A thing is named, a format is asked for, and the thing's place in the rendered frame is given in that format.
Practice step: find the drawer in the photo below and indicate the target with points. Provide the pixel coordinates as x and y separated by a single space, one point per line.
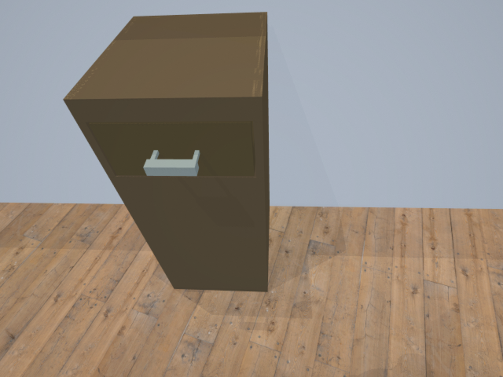
227 148

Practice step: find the cabinet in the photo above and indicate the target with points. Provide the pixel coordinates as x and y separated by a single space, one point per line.
206 232

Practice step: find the handle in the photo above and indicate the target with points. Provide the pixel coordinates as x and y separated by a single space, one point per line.
172 167

